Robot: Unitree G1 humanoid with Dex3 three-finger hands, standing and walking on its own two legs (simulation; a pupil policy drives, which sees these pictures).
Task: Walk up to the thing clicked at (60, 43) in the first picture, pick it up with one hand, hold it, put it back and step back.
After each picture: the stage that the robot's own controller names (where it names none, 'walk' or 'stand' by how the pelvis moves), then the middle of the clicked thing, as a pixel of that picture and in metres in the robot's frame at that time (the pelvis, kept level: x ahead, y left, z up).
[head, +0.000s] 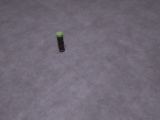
stand; (60, 42) +1.36 +0.27 -0.66
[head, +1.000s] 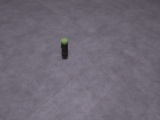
walk; (64, 49) +1.23 +0.15 -0.64
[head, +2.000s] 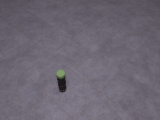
walk; (61, 81) +0.78 +0.16 -0.64
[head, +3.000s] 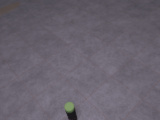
walk; (71, 113) +0.53 +0.18 -0.63
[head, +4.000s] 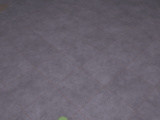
stand; out of the picture +0.44 +0.16 -0.65
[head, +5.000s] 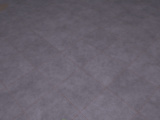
stand; out of the picture +0.41 +0.16 -0.65
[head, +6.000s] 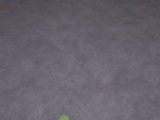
stand; out of the picture +0.45 +0.15 -0.66
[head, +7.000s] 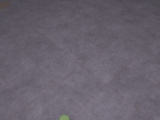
stand; out of the picture +0.44 +0.16 -0.66
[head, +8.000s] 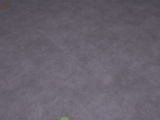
stand; out of the picture +0.43 +0.16 -0.66
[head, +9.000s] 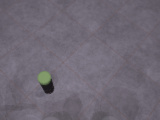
go down; (46, 83) +0.47 +0.18 -0.48
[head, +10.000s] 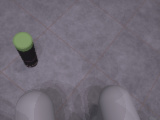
go down; (27, 52) +0.51 +0.22 -0.27
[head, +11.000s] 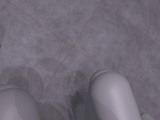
close in; out of the picture +0.49 +0.26 -0.18
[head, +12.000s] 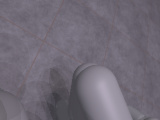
close; out of the picture +0.48 +0.29 -0.16
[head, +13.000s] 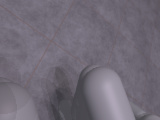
lift; out of the picture +0.41 +0.26 -0.16
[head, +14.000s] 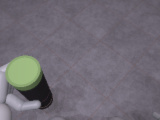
lift; (35, 88) +0.32 +0.16 +0.04
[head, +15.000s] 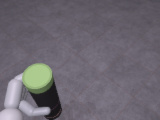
hold; (46, 96) +0.30 +0.13 +0.04
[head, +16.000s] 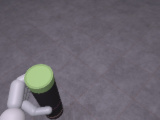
hold; (48, 96) +0.30 +0.13 +0.04
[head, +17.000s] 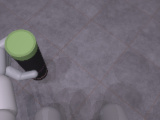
crouch; (31, 60) +0.41 +0.16 -0.03
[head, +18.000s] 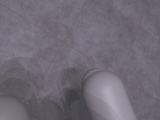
lower; out of the picture +0.47 +0.26 -0.12
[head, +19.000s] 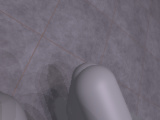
lower; out of the picture +0.46 +0.29 -0.17
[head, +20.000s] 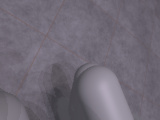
lower; out of the picture +0.45 +0.28 -0.16
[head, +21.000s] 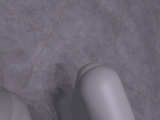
lower; out of the picture +0.44 +0.28 -0.17
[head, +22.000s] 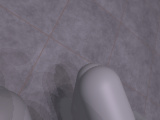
lower; out of the picture +0.44 +0.28 -0.16
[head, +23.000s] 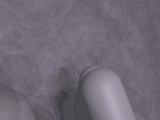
open; out of the picture +0.44 +0.26 -0.17
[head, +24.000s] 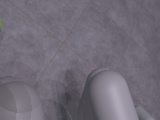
stand; out of the picture +0.45 +0.25 -0.18
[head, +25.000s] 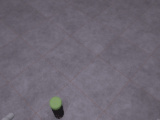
stand; (57, 108) +0.42 +0.15 -0.53
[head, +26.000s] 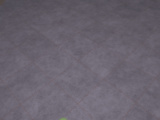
stand; out of the picture +0.41 +0.15 -0.60
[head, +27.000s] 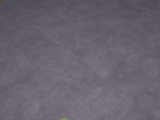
stand; out of the picture +0.41 +0.14 -0.60
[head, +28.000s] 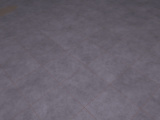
stand; out of the picture +0.42 +0.13 -0.65
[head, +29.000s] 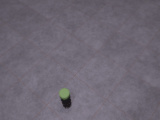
walk; (65, 99) +0.49 +0.13 -0.63
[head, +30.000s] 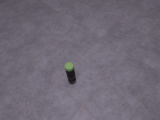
walk; (70, 73) +0.74 +0.15 -0.63
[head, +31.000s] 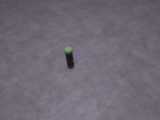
stand; (69, 58) +1.07 +0.20 -0.63
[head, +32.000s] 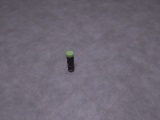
stand; (70, 61) +1.08 +0.15 -0.65
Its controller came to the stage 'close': yes
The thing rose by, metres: 0.68
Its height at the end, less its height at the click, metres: +0.00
